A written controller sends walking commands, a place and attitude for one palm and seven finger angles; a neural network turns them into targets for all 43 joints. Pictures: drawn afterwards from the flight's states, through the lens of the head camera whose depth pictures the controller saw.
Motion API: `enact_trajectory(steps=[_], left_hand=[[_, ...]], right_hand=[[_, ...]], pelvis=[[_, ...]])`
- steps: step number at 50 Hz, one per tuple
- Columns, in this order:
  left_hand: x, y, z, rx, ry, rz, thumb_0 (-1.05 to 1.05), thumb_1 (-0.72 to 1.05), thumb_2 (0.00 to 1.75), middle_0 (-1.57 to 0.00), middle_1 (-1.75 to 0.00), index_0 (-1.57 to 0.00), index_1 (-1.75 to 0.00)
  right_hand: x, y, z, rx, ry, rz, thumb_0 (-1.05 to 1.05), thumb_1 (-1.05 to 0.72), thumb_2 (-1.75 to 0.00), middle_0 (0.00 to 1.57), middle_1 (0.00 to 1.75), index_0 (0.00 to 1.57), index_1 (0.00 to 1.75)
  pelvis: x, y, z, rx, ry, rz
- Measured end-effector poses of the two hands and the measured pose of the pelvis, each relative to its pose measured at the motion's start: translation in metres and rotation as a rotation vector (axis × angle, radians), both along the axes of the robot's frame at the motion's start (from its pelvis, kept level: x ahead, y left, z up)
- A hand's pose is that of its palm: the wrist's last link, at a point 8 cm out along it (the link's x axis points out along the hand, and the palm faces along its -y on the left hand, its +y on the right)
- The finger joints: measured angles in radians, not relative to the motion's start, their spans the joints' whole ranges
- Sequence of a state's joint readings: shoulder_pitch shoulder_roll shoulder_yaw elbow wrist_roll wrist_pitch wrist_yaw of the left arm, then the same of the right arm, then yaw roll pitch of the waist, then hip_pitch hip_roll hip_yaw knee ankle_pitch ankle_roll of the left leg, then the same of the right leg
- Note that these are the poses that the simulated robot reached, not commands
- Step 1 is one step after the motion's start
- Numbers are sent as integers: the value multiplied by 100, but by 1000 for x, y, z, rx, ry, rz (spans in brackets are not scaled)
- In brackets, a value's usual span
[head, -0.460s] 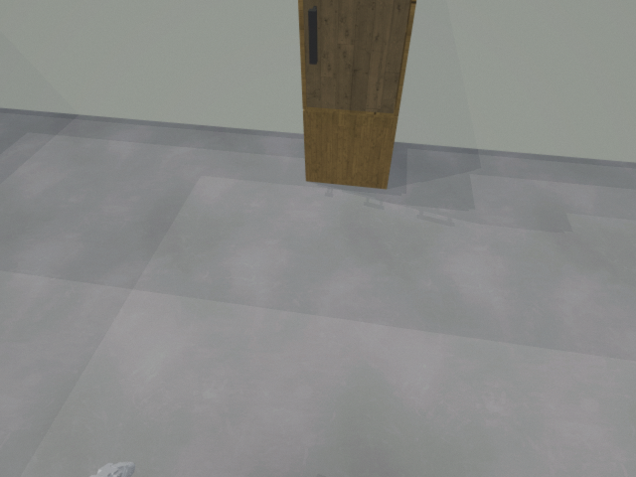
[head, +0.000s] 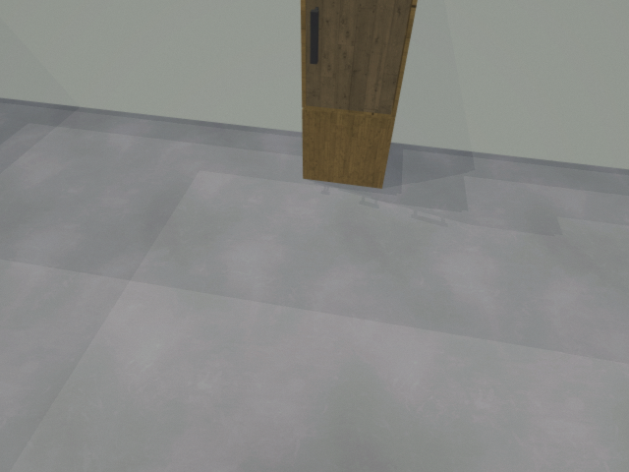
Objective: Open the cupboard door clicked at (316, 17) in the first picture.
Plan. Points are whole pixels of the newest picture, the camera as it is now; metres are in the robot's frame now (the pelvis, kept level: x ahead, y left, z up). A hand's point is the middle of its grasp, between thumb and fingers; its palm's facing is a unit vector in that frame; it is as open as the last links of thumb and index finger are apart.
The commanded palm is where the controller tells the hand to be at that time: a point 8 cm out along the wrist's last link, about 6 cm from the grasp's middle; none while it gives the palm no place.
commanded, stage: stand and wait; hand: left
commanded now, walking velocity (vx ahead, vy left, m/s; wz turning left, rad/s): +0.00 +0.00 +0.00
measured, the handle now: (315, 35) +1.53 +0.10 -0.05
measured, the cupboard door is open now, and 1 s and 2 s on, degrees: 0 0 0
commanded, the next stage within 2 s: look at it before walking up in 0.52 s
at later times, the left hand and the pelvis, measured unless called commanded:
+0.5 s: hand out of the picture +0.07 +0.26 -0.15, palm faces -0.03 -0.94 -0.33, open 7.3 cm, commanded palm none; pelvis -0.01 +0.01 +0.00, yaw +0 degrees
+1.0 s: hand out of the picture +0.07 +0.26 -0.15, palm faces -0.03 -0.94 -0.34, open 7.3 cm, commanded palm none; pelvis +0.00 +0.01 +0.00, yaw +0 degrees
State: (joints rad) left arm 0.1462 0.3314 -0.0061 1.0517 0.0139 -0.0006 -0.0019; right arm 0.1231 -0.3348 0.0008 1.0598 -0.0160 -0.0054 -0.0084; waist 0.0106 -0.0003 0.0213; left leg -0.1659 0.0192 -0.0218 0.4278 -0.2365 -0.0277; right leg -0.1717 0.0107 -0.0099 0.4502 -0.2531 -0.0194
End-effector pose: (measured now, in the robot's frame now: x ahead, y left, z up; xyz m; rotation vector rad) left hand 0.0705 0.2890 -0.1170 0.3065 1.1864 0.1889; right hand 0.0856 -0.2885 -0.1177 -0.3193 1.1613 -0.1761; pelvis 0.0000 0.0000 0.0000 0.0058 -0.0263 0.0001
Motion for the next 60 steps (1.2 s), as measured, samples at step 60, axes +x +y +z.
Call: enact_trajectory(steps=[60], left_hand=[[-6, 11, 2, 6, 40, -6, 1, 91, 90, -20, -30, -21, -30]], right_hand=[[-13, 3, 1, -1, 53, -19, 1, -90, -90, 21, 30, 20, 30]], pelvis=[[0, 8, 5, -2, 1, -7]])
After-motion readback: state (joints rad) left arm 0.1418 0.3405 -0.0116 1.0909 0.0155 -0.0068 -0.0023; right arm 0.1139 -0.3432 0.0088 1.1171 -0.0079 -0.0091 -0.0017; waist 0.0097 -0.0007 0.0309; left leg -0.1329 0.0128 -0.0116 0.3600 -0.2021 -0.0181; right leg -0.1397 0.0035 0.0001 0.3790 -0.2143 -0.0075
